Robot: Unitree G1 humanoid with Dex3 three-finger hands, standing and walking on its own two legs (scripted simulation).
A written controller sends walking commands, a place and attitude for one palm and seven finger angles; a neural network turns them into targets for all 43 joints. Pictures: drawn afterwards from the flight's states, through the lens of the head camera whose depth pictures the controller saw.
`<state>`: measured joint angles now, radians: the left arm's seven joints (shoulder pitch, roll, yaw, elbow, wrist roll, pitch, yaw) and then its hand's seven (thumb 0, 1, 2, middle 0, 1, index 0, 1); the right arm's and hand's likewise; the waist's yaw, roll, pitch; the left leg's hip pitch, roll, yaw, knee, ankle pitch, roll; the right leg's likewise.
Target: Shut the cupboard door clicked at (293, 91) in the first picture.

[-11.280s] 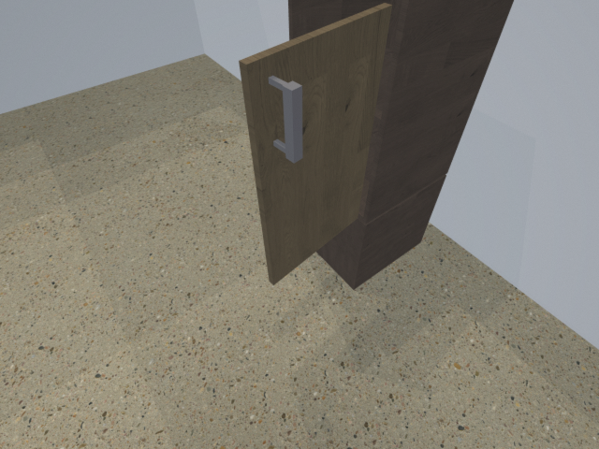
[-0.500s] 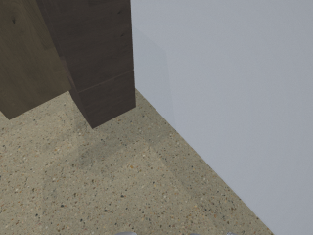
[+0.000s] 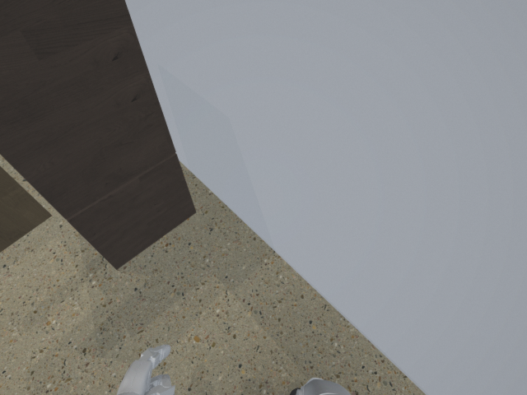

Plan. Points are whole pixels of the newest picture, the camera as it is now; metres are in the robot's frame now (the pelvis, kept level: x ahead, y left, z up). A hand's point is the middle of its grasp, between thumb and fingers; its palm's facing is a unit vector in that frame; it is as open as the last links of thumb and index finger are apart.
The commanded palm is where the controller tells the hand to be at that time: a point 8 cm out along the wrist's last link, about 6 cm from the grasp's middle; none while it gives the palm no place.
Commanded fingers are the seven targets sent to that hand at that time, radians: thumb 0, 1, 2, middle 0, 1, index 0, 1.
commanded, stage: turn to face it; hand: left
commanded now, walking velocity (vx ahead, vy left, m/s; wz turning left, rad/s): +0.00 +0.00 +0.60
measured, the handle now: out of the picture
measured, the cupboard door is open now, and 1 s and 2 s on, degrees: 97 97 97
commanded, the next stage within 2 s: take the last steps up to it in 1.26 s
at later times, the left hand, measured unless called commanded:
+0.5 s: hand out of the picture +0.12 +0.27 -0.18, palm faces +0.30 -0.93 -0.21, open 7.3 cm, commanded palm none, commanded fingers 0.00 0.90 0.90 -0.20 -0.30 -0.20 -0.30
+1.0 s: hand (126, 382) +0.16 +0.23 -0.14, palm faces +0.49 -0.83 -0.27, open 7.4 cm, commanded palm none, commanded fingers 0.00 0.90 0.90 -0.20 -0.30 -0.20 -0.30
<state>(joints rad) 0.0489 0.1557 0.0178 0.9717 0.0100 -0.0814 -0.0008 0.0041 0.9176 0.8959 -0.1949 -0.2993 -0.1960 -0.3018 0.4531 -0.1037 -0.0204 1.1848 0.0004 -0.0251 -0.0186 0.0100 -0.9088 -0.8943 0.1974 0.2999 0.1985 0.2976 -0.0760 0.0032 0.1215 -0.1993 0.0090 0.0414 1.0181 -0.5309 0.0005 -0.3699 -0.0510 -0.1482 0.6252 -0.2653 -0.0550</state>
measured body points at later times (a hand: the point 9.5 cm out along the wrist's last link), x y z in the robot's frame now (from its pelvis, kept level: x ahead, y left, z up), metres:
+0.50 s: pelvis +0.11 +0.05 +0.00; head +0.14 +0.09 +0.44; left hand +0.10 +0.31 -0.17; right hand +0.30 -0.18 -0.11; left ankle +0.15 +0.12 -0.73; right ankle +0.07 -0.11 -0.64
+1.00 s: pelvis +0.15 -0.01 +0.01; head +0.20 +0.01 +0.45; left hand +0.14 +0.27 -0.12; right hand +0.29 -0.21 -0.15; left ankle +0.15 +0.12 -0.73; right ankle +0.19 -0.12 -0.72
